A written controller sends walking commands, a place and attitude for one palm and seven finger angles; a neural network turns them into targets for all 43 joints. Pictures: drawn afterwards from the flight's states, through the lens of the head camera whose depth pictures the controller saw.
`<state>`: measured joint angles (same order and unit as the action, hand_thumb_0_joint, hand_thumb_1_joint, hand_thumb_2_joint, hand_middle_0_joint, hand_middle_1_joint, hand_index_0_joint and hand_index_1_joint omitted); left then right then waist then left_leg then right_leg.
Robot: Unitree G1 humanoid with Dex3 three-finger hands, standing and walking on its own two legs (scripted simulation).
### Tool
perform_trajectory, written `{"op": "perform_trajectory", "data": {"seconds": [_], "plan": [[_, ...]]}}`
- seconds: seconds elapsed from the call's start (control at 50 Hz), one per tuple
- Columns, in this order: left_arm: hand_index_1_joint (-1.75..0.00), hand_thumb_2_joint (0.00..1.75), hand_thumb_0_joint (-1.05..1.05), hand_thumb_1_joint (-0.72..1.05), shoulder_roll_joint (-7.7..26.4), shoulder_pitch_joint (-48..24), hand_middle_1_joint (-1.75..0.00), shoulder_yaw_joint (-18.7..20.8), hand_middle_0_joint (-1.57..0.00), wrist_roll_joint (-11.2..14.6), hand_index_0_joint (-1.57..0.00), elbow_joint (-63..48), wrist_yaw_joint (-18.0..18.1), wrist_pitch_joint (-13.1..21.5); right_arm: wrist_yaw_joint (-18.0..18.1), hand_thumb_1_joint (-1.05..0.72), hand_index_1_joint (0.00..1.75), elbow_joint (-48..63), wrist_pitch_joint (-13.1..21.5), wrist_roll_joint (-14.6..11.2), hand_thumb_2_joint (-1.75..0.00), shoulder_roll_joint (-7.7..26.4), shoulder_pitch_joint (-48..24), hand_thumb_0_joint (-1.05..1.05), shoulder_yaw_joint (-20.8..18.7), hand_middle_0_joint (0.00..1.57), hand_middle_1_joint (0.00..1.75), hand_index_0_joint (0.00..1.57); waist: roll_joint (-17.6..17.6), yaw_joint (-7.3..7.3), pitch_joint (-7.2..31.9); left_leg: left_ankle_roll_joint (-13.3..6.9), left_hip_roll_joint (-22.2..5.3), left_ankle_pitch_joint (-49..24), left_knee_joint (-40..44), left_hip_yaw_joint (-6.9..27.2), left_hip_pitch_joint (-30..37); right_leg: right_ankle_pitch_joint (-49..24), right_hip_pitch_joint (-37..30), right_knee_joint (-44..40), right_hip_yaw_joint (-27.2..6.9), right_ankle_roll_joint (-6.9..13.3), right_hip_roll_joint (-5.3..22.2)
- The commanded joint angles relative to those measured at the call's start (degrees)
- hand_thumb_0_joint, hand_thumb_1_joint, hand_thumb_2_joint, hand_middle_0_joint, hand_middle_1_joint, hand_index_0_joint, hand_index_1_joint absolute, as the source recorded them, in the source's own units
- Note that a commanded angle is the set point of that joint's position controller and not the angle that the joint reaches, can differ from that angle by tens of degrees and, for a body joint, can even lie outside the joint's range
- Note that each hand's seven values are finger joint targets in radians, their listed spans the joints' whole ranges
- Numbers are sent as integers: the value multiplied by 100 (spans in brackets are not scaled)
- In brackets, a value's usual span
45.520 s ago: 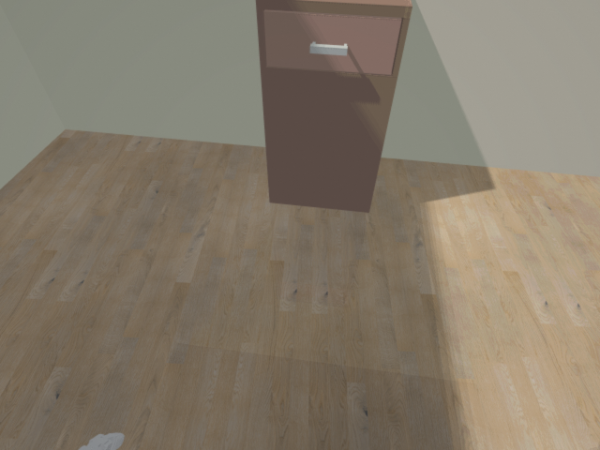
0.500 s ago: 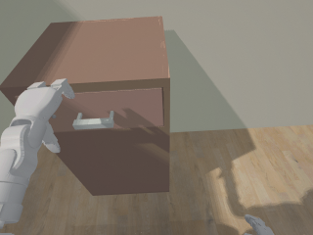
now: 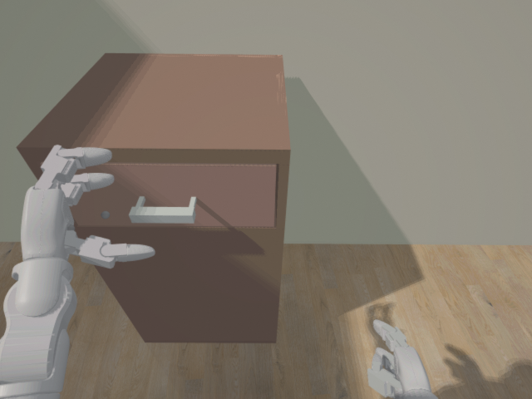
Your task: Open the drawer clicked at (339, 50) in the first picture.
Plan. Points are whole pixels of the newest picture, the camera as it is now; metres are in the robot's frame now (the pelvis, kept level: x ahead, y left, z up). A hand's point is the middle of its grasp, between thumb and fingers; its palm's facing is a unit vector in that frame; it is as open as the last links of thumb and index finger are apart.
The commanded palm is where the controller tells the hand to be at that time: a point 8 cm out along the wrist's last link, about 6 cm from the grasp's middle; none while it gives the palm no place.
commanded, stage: draw the hand back to the body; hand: left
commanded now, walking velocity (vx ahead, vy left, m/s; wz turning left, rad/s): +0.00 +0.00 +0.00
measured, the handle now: (165, 207) +0.45 +0.26 +0.00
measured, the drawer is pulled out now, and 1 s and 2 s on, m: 0.00 0.00 0.00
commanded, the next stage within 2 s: step back with the hand held close in 0.76 s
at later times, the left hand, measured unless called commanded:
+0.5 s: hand (86, 292) +0.17 +0.21 +0.18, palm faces +0.40 -0.84 -0.37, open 9.1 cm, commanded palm +0.12 +0.25 +0.19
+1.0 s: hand (71, 288) +0.17 +0.23 +0.18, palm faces +0.42 -0.81 -0.41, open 7.4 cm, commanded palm +0.11 +0.27 +0.19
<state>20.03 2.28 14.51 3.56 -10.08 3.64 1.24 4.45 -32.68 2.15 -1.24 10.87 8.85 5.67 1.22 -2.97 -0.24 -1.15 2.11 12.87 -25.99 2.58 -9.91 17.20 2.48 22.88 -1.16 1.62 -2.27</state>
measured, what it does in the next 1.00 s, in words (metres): stands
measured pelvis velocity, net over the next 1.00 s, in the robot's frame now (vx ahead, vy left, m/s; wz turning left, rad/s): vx -0.01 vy -0.02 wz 0.03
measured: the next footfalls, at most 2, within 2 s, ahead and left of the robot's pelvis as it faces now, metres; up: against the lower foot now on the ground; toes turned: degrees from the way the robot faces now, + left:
none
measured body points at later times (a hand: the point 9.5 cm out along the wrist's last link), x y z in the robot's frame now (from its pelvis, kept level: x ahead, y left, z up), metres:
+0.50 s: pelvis +0.00 -0.03 +0.00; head -0.04 -0.06 +0.45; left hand +0.14 +0.25 +0.20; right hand +0.19 -0.25 -0.08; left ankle +0.02 +0.11 -0.74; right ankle -0.05 -0.11 -0.74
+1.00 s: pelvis -0.01 -0.02 +0.00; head -0.02 -0.03 +0.45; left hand +0.15 +0.27 +0.20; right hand +0.19 -0.24 -0.08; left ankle +0.02 +0.11 -0.74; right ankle -0.05 -0.11 -0.74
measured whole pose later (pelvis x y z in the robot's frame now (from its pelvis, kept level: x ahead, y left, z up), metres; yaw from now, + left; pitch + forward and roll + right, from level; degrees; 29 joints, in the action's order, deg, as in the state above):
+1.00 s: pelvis -0.01 -0.02 +0.00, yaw +2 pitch -2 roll -1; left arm 20.1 29.5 20.1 4.5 -29.0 5.3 7.7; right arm 3.5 -34.9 3.8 -0.1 12.9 9.7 0.8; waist 3.8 -1.4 -0.1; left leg 0.4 0.5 11.8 -27.1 5.4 -13.4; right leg 15.0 3.8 20.5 1.4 2.8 -4.3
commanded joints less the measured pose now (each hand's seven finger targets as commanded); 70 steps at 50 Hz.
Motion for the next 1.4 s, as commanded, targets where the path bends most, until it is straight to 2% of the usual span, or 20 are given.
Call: {"op": "perform_trajectory", "data": {"seconds": [0.0, 0.08, 0.18, 0.28, 0.4, 0.44, 0.54, 0.64, 0.68, 0.82, 0.84, 0.86, 0.88, 0.92, 1.02, 1.06, 1.12, 1.24, 1.28, 1.38], "plan": [[-91, 50, 0, -5, 1184, -793, -91, 817, -27, 257, -27, -1538, 170, 511, 28, -90, 30, 698, 438, 30, -90, 731, -678, 0, -375, 20, 30, 20, 812, 18, 609, 75, -202, -1400, 462, 21, 719, -1616, 322, -450, 239, 63, 57], [-82, 55, 0, 9, 917, 55, -82, 619, -26, 281, -26, -1793, 113, 545, -43, -90, 30, 715, 569, 42, -90, 780, -682, 0, -476, 20, 30, 20, 411, 21, 685, 31, -207, -1564, 467, -44, 784, -1851, 224, -483, 222, -2, 71], [-70, 63, 0, 27, 1067, 1010, -70, 865, -25, 322, -25, -2322, 118, 617, -37, -90, 30, 675, 612, 50, -90, 810, -734, 0, -591, 20, 30, 20, -176, -23, 814, -33, -164, -1608, 382, -154, 751, -2357, 102, -528, 154, -123, 171], [-59, 70, 0, 44, 1192, 1535, -59, 1070, -23, 298, -23, -2862, 149, 720, 11, -90, 30, 612, 656, 56, -90, 732, -761, 0, -623, 20, 30, 20, 144, -34, 654, -22, -108, -1468, 323, -201, 748, -2289, 221, -622, 123, -156, 219], [-46, 80, 0, 65, 906, 2167, -46, 880, -22, 289, -22, -2955, 129, 740, 66, -90, 30, 615, 697, 58, -90, 677, -787, 0, -638, 20, 30, 20, 227, -26, 179, -22, -108, -1065, 347, -177, 754, -1600, 586, -849, 68, -161, 186], [-41, 82, 0, 73, 842, 2419, -41, 842, -21, 298, -21, -2972, 113, 741, 79, -90, 30, 627, 704, 67, -90, 657, -808, 0, -642, 20, 30, 20, 12, -50, 134, -36, -120, -1020, 338, -161, 747, -1566, 633, -862, 48, -182, 191], [-30, 90, 0, 90, 910, 1995, -30, 870, -20, 255, -20, -2895, 165, 745, 149, -90, 30, 568, 706, 91, -90, 660, -804, 0, -636, 20, 30, 20, -32, -19, 5, -61, -102, -886, 334, -135, 776, -1336, 744, -941, -24, -190, 211], [-30, 90, 0, 90, 906, 1904, -30, 877, -20, 266, -20, -2839, 195, 742, 182, -90, 30, 562, 714, 113, -90, 631, -827, 0, -606, 20, 30, 20, -74, -60, 95, -68, -101, -858, 345, -85, 821, -1293, 648, -937, -42, -187, 252], [-30, 90, 0, 90, 853, 1907, -30, 815, -20, 255, -20, -2885, 202, 731, 185, -90, 30, 547, 744, 115, -90, 615, -825, 0, -594, 20, 30, 20, 197, -59, 165, -50, -110, -898, 357, -92, 871, -1300, 596, -911, -37, -166, 263], [-30, 90, 0, 90, 860, 2056, -30, 838, -20, 234, -20, -2912, 228, 708, 127, -90, 30, 546, 780, 119, -90, 624, -836, 0, -595, 20, 30, 20, 47, -108, 179, -14, -138, -1147, 397, -64, 816, -1582, 466, -803, 32, -147, 226], [-30, 90, 0, 90, 917, 2075, -30, 907, -20, 239, -20, -2926, 240, 712, 117, -90, 30, 553, 779, 121, -90, 620, -827, 0, -603, 20, 30, 20, -57, -122, 238, -18, -140, -1199, 399, -53, 816, -1658, 424, -779, 46, -149, 226], [-30, 90, 0, 90, 1951, 1156, -30, 1898, -20, 135, -20, -3430, 344, 1046, 52, -90, 30, 868, 653, 67, -90, 707, -671, 0, -560, 20, 30, 20, 359, 70, -455, -66, -148, -950, 144, 88, 446, -1714, 1195, -1146, -318, -186, 486], [-30, 90, 0, 90, 1124, 2004, -30, 1292, -20, 159, -20, -2961, 274, 1054, 29, -90, 30, 660, 560, 118, -90, 694, -773, 0, -625, 20, 30, 20, -102, 124, -259, -74, -198, -1078, -113, 282, 300, -1612, 1272, -1009, -211, -158, 622], [-30, 90, 0, 90, 811, 2603, -30, 1008, -20, 105, -20, -2753, 222, 978, -45, -90, 30, 719, 416, 87, -90, 712, -728, 0, -678, 20, 30, 20, -377, 163, -12, -74, -218, -1248, -306, 276, 332, -1748, 1277, -891, -195, -192, 686], [-30, 90, 0, 90, 947, 3215, -30, 1189, -20, 92, -20, -3472, 269, 1031, -90, -90, 30, 879, 190, 58, -90, 805, -558, 0, -830, 20, 30, 20, 83, 237, 911, -58, -340, -2301, -248, 246, 326, -2193, 836, -275, 42, -182, 603], [-30, 90, 0, 90, 1160, 3285, -30, 1398, -20, 81, -20, -3762, 327, 1052, -52, -90, 30, 927, 156, 55, -90, 808, -595, 0, -848, 20, 30, 20, 254, 224, 1103, -54, -408, -2652, -196, 261, 331, -2180, 829, -139, 87, -188, 521], [-30, 90, 0, 90, 1163, 3415, -30, 1445, -20, 82, -20, -3923, 395, 1023, -38, -90, 30, 983, 84, 46, -90, 779, -513, 0, -875, 20, 30, 20, 114, 251, 1154, -44, -494, -2853, -162, 392, 111, -2085, 745, 49, 140, -186, 414], [-30, 90, 0, 90, 1114, 3586, -30, 1465, -20, 74, -20, -3830, 472, 1005, -12, -90, 30, 982, 117, 69, -90, 803, -452, 0, -916, 20, 30, 20, 265, 271, 1001, -64, -659, -2169, 165, 627, -485, -1255, 781, 255, 166, -184, 249], [-30, 90, 0, 90, 1061, 3558, -30, 1391, -20, 56, -20, -3870, 473, 1038, -16, -90, 30, 994, 179, 73, -90, 845, -445, 0, -903, 20, 30, 20, 468, 301, 872, -66, -702, -1495, 347, 713, -779, -857, 828, 311, 145, -152, 222], [-30, 90, 0, 90, 1008, 3518, -30, 1399, -20, 8, -20, -3877, 505, 1129, -11, -90, 30, 1047, 327, 96, -90, 860, -484, 0, -872, 20, 30, 20, 393, 309, 674, -145, -793, 607, 825, 945, -1881, -153, 534, 489, 34, -119, 152]]}}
